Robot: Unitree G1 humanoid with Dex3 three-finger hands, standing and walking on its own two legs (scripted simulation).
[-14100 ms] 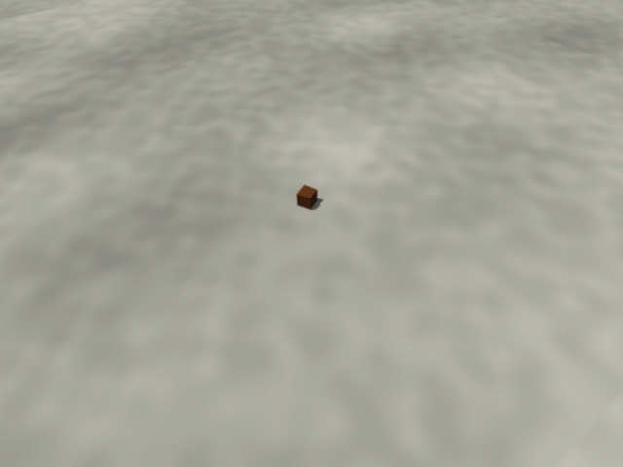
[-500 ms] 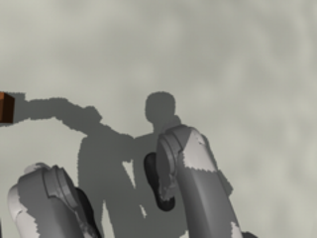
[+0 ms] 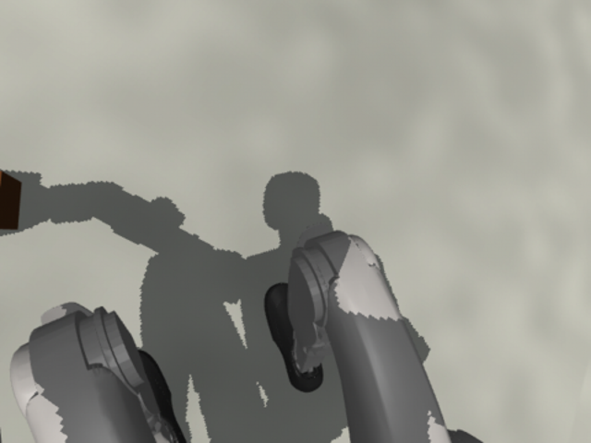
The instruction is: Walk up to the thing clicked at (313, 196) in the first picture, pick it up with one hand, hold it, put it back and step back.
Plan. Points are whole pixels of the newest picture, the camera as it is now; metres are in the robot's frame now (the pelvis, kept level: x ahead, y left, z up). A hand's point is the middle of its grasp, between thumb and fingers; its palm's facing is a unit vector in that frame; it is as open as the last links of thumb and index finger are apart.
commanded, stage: rise first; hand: left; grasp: from above
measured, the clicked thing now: out of the picture +0.47 +0.31 -0.30
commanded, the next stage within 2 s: approach in 1.98 s
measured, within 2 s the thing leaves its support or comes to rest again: neither
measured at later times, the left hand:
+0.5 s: hand out of the picture +0.44 +0.34 -0.20, palm faces +0.01 -0.45 -0.89, open 13.8 cm
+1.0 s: hand out of the picture +0.44 +0.33 -0.20, palm faces +0.01 -0.46 -0.89, open 13.7 cm
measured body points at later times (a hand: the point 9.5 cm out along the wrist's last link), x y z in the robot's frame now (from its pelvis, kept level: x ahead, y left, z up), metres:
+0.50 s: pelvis +0.00 +0.00 +0.00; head +0.28 +0.08 +0.34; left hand +0.44 +0.36 -0.15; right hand -0.01 -0.26 -0.07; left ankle +0.07 +0.13 -0.30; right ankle +0.12 -0.12 -0.30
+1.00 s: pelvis +0.00 +0.00 +0.00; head +0.28 +0.08 +0.34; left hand +0.44 +0.35 -0.15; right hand -0.01 -0.26 -0.07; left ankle +0.07 +0.13 -0.30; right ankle +0.12 -0.12 -0.30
